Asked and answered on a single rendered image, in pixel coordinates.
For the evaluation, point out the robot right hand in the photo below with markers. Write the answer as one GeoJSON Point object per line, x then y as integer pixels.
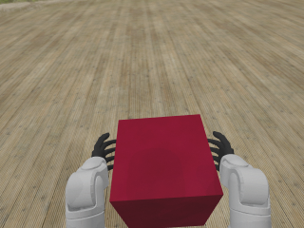
{"type": "Point", "coordinates": [224, 148]}

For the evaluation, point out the robot left hand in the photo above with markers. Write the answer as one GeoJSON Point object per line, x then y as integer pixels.
{"type": "Point", "coordinates": [101, 151]}

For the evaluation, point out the robot right forearm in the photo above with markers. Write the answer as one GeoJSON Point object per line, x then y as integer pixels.
{"type": "Point", "coordinates": [248, 193]}

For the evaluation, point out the robot left forearm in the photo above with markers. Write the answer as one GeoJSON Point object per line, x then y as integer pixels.
{"type": "Point", "coordinates": [85, 195]}

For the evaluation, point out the carton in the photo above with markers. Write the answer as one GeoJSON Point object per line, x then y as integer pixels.
{"type": "Point", "coordinates": [164, 175]}

